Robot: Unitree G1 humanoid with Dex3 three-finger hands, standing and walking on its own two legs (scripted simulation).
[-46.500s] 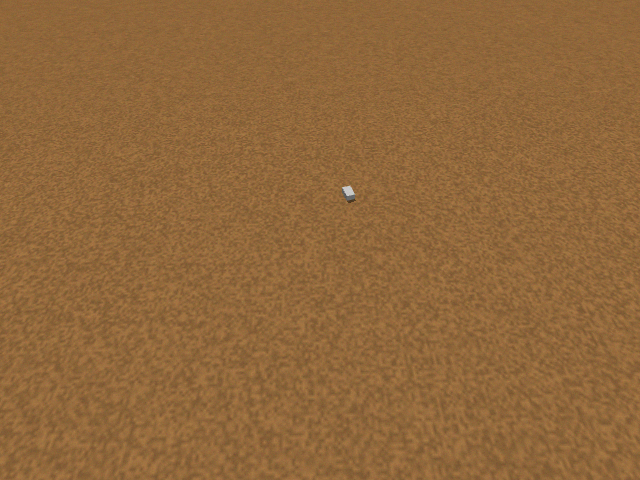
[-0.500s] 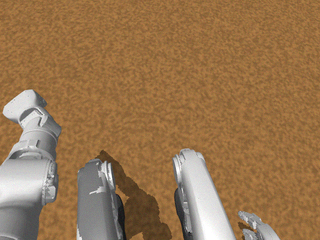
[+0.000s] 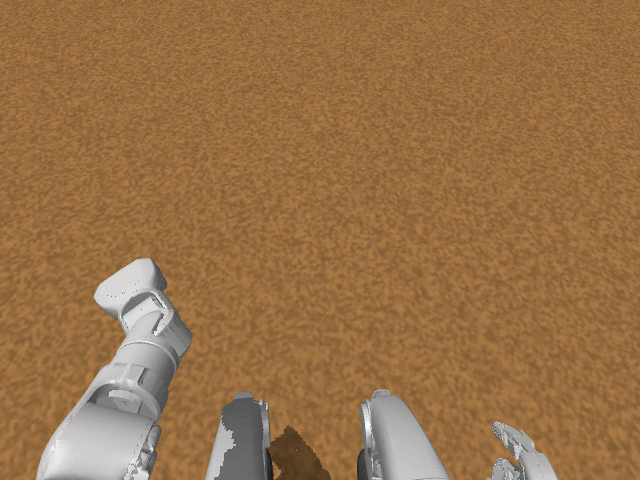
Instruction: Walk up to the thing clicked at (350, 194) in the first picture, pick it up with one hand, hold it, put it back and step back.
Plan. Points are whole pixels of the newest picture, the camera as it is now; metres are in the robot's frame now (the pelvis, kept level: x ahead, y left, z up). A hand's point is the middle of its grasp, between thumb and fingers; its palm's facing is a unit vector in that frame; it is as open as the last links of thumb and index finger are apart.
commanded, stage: lift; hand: left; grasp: from above
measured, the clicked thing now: (156, 316) +0.37 +0.26 -0.13
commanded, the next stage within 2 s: hold in 0.58 s
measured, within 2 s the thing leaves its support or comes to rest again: neither
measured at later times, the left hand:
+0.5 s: hand (133, 269) +0.37 +0.23 +0.03, palm faces -0.34 -0.33 -0.88, open 8.8 cm
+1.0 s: hand (118, 258) +0.37 +0.23 +0.07, palm faces -0.33 -0.31 -0.89, open 8.9 cm
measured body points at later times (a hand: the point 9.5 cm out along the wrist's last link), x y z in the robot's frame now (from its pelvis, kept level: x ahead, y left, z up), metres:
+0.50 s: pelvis +0.05 +0.00 +0.11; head +0.11 -0.01 +0.55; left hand +0.39 +0.24 +0.08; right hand +0.13 -0.25 -0.03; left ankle +0.07 +0.15 -0.58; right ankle +0.05 -0.12 -0.58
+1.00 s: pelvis +0.06 +0.00 +0.14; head +0.09 -0.01 +0.58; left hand +0.38 +0.24 +0.12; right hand +0.18 -0.25 +0.01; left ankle +0.07 +0.15 -0.58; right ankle +0.05 -0.12 -0.58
